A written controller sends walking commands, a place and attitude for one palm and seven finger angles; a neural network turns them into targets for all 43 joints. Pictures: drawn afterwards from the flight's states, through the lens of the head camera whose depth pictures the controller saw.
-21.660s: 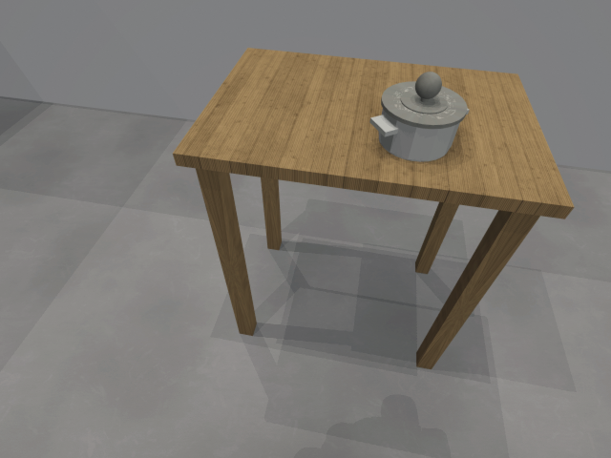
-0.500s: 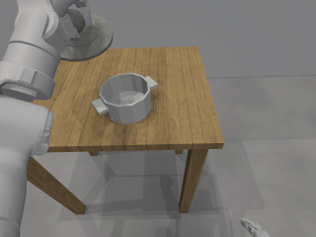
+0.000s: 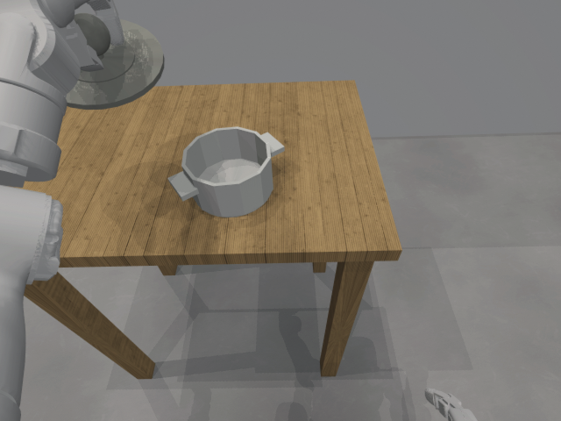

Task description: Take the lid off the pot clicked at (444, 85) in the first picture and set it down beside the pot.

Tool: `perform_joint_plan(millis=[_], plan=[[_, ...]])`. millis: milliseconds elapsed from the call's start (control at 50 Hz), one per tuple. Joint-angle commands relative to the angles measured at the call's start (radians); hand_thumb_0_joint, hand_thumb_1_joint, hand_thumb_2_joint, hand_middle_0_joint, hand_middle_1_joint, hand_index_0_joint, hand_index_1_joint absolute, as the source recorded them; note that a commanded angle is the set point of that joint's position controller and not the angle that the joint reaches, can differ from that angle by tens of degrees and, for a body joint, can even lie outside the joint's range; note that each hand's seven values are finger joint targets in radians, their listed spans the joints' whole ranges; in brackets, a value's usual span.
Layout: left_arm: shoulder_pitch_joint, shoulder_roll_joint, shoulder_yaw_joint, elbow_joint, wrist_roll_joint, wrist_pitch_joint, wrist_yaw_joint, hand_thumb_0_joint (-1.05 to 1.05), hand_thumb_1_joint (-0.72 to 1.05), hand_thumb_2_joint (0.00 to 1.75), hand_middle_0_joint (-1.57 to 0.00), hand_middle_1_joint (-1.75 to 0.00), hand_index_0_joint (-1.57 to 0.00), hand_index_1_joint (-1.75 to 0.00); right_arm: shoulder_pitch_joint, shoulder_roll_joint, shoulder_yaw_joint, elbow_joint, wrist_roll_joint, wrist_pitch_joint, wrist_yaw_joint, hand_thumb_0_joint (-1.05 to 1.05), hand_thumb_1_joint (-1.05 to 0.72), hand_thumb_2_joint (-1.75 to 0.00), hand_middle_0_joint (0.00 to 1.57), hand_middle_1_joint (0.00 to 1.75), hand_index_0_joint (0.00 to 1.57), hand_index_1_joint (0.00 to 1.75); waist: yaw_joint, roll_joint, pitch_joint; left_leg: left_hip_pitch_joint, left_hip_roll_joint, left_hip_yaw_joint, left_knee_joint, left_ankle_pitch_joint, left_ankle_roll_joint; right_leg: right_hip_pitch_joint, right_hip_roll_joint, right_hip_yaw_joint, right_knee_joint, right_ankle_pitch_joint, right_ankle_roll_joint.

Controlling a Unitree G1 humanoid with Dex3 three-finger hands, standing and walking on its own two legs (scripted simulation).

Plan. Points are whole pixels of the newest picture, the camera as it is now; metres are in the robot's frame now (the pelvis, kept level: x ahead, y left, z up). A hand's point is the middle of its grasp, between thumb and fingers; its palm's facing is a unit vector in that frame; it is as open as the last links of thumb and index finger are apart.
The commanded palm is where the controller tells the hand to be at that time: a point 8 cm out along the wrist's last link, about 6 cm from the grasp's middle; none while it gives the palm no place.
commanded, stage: move the lid sideways beside the pot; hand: left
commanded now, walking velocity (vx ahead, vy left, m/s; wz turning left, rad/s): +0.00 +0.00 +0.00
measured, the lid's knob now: (88, 35) +0.49 +0.23 +0.31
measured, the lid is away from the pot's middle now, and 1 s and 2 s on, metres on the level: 0.14 0.25 0.24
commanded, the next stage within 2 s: lower the lid onto the table in 0.90 s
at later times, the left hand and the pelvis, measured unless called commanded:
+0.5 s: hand (36, 49) +0.45 +0.27 +0.31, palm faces -0.15 -0.08 -0.99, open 7.1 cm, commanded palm +0.44 +0.28 +0.38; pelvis +0.00 +0.00 +0.00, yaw -1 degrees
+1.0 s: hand out of the picture +0.45 +0.33 +0.30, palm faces -0.16 -0.08 -0.98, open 7.1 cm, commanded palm +0.45 +0.32 +0.38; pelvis +0.01 +0.00 +0.00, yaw +0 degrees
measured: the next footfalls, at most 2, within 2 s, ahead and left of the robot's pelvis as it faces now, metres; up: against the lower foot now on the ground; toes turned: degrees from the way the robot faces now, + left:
none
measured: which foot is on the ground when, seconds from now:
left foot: down 0.00-1.00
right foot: down 0.00-1.00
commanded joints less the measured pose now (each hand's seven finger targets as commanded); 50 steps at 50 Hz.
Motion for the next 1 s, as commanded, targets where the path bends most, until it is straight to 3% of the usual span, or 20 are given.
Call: perform_joint_plan(millis=[0,100,120,140,160,220,260,320,360,420,440,540,620,640,720,780,820,860,920,980], plan=[[-0.656,0.258,0.073,-0.157,0.04,-0.004,0.064,0.0,0.78,0.85,-1.09,-1.13,-0.86,-1.05,-0.05,-0.13,-0.044,-0.11,0.009,-0.029,-0.011,0.0,-0.9,-0.9,0.2,0.3,0.2,0.3,-0.019,-0.019,-0.377,0.318,0.034,-0.082,0.011,0.327,-0.014,-0.015,0.049,0.0,-0.045,0.195,-0.059],[-0.729,0.277,0.071,-0.241,0.042,-0.029,0.072,0.0,0.78,0.85,-1.09,-1.13,-0.86,-1.05,-0.05,-0.131,-0.045,-0.118,0.012,-0.035,-0.014,0.0,-0.9,-0.9,0.2,0.3,0.2,0.3,-0.023,0.047,-0.446,0.379,0.036,-0.094,0.01,0.331,-0.019,-0.021,0.053,0.001,-0.043,0.169,-0.063],[-0.667,0.211,0.026,-0.221,0.019,-0.03,0.071,0.0,0.78,0.85,-1.09,-1.13,-0.86,-1.05,-0.036,-0.133,-0.047,-0.122,0.016,-0.041,-0.015,0.0,-0.9,-0.9,0.2,0.3,0.2,0.3,-0.032,0.072,-0.428,0.392,0.041,-0.107,0.019,0.383,-0.028,-0.044,0.054,-0.003,-0.056,0.168,-0.066],[-0.688,0.331,0.124,-0.227,0.046,-0.034,0.079,0.0,0.78,0.85,-1.09,-1.13,-0.86,-1.05,-0.029,-0.139,-0.049,-0.105,0.007,-0.039,-0.014,0.0,-0.9,-0.9,0.2,0.3,0.2,0.3,-0.016,0.04,-0.442,0.38,0.042,-0.103,0.014,0.347,-0.026,-0.025,0.058,0.002,-0.053,0.164,-0.063],[-0.668,0.353,0.134,-0.171,0.054,-0.037,0.075,0.0,0.78,0.85,-1.09,-1.13,-0.86,-1.05,-0.032,-0.142,-0.044,-0.105,0.007,-0.032,-0.017,0.0,-0.9,-0.9,0.2,0.3,0.2,0.3,-0.018,0.02,-0.42,0.345,0.034,-0.093,0.013,0.318,-0.015,-0.011,0.058,0.002,-0.05,0.171,-0.066],[-0.634,0.238,0.042,-0.167,0.019,-0.043,0.064,0.0,0.78,0.85,-1.09,-1.13,-0.86,-1.05,-0.024,-0.14,-0.046,-0.112,0.018,-0.03,-0.015,0.0,-0.9,-0.9,0.2,0.3,0.2,0.3,-0.028,0.043,-0.389,0.345,0.04,-0.097,0.007,0.341,-0.021,-0.025,0.05,-0.005,-0.062,0.175,-0.064],[-0.679,0.39,0.154,-0.206,0.058,-0.054,0.075,0.0,0.78,0.85,-1.09,-1.13,-0.86,-1.05,-0.028,-0.147,-0.047,-0.111,0.006,-0.027,-0.016,0.0,-0.9,-0.9,0.2,0.3,0.2,0.3,-0.01,0.046,-0.459,0.358,0.034,-0.09,0.016,0.35,-0.013,0.013,0.055,0.005,-0.047,0.195,-0.067],[-0.587,0.313,0.095,-0.124,0.035,-0.053,0.064,0.0,0.78,0.85,-1.09,-1.13,-0.86,-1.05,-0.006,-0.147,-0.048,-0.113,0.015,-0.02,-0.016,0.0,-0.9,-0.9,0.2,0.3,0.2,0.3,-0.022,0.034,-0.397,0.324,0.038,-0.088,0.018,0.371,-0.014,0.003,0.051,-0.001,-0.062,0.207,-0.065],[-0.572,0.428,0.171,-0.04,0.066,-0.063,0.063,0.0,0.78,0.85,-1.09,-1.13,-0.86,-1.05,-0.012,-0.151,-0.04,-0.103,0.012,-0.005,-0.019,0.0,-0.9,-0.9,0.2,0.3,0.2,0.3,-0.013,-0.057,-0.351,0.241,0.035,-0.063,0.004,0.257,0.0,0.037,0.053,0.003,-0.058,0.198,-0.058],[-0.612,0.375,0.107,-0.122,0.044,-0.079,0.06,0.0,0.78,0.85,-1.09,-1.13,-0.86,-1.05,-0.019,-0.155,-0.045,-0.12,0.021,0.0,-0.021,0.0,-0.9,-0.9,0.2,0.3,0.2,0.3,-0.019,0.03,-0.391,0.282,0.041,-0.066,0.008,0.305,-0.001,0.039,0.044,0.008,-0.063,0.218,-0.06],[-0.666,0.45,0.164,-0.179,0.068,-0.084,0.069,0.0,0.78,0.85,-1.09,-1.13,-0.86,-1.05,-0.017,-0.151,-0.047,-0.113,0.016,-0.001,-0.02,0.0,-0.9,-0.9,0.2,0.3,0.2,0.3,-0.011,0.035,-0.445,0.317,0.044,-0.072,0.015,0.351,-0.003,0.05,0.05,0.012,-0.051,0.23,-0.059],[-0.621,0.506,0.196,-0.143,0.079,-0.107,0.065,0.0,0.78,0.85,-1.09,-1.13,-0.86,-1.05,0.004,-0.154,-0.046,-0.112,0.018,0.005,-0.026,0.0,-0.9,-0.9,0.2,0.3,0.2,0.3,-0.013,0.046,-0.437,0.314,0.047,-0.068,0.029,0.406,0.0,0.059,0.055,0.012,-0.053,0.262,-0.056],[-0.566,0.425,0.136,-0.149,0.05,-0.104,0.054,0.0,0.78,0.85,-1.09,-1.13,-0.86,-1.05,0.017,-0.162,-0.052,-0.118,0.024,0.007,-0.025,0.0,-0.9,-0.9,0.2,0.3,0.2,0.3,-0.025,0.105,-0.415,0.354,0.051,-0.076,0.036,0.447,0.001,0.013,0.056,0.002,-0.072,0.245,-0.058],[-0.584,0.507,0.198,-0.155,0.071,-0.107,0.061,0.0,0.78,0.85,-1.09,-1.13,-0.86,-1.05,0.016,-0.159,-0.05,-0.106,0.02,0.009,-0.025,0.0,-0.9,-0.9,0.2,0.3,0.2,0.3,-0.018,0.062,-0.423,0.343,0.052,-0.075,0.033,0.419,0.0,0.026,0.062,0.005,-0.065,0.235,-0.054],[-0.533,0.455,0.143,-0.067,0.053,-0.118,0.052,0.0,0.78,0.85,-1.09,-1.13,-0.86,-1.05,0.027,-0.168,-0.046,-0.102,0.028,0.013,-0.033,0.0,-0.9,-0.9,0.2,0.3,0.2,0.3,-0.03,0.073,-0.355,0.307,0.051,-0.065,0.023,0.366,0.004,0.012,0.056,-0.001,-0.081,0.22,-0.056],[-0.622,0.549,0.194,-0.134,0.078,-0.134,0.06,0.0,0.78,0.85,-1.09,-1.13,-0.86,-1.05,0.025,-0.165,-0.045,-0.095,0.024,0.014,-0.037,0.0,-0.9,-0.9,0.2,0.3,0.2,0.3,-0.023,0.078,-0.431,0.335,0.051,-0.064,0.027,0.382,0.009,0.047,0.058,0.007,-0.067,0.236,-0.052],[-0.599,0.468,0.139,-0.165,0.051,-0.135,0.056,0.0,0.78,0.85,-1.09,-1.13,-0.86,-1.05,0.033,-0.166,-0.049,-0.1,0.028,0.005,-0.035,0.0,-0.9,-0.9,0.2,0.3,0.2,0.3,-0.032,0.141,-0.441,0.389,0.056,-0.077,0.047,0.494,0.001,0.015,0.058,0.001,-0.075,0.262,-0.056],[-0.586,0.555,0.215,-0.153,0.074,-0.138,0.061,0.0,0.78,0.85,-1.09,-1.13,-0.86,-1.05,0.034,-0.166,-0.05,-0.091,0.019,0.007,-0.035,0.0,-0.9,-0.9,0.2,0.3,0.2,0.3,-0.024,0.108,-0.447,0.387,0.056,-0.076,0.054,0.505,0.006,0.024,0.064,0.006,-0.064,0.273,-0.054],[-0.535,0.462,0.145,-0.107,0.047,-0.133,0.05,0.0,0.78,0.85,-1.09,-1.13,-0.86,-1.05,0.037,-0.17,-0.05,-0.094,0.028,0.011,-0.031,0.0,-0.9,-0.9,0.2,0.3,0.2,0.3,-0.034,0.125,-0.388,0.363,0.058,-0.079,0.043,0.5,-0.004,-0.003,0.061,-0.007,-0.079,0.258,-0.055],[-0.616,0.491,0.157,-0.178,0.061,-0.131,0.055,0.0,0.78,0.85,-1.09,-1.13,-0.86,-1.05,0.03,-0.164,-0.049,-0.087,0.023,0.015,-0.028,0.0,-0.9,-0.9,0.2,0.3,0.2,0.3,-0.032,0.12,-0.429,0.397,0.058,-0.085,0.045,0.505,-0.005,-0.005,0.065,-0.005,-0.069,0.253,-0.052]])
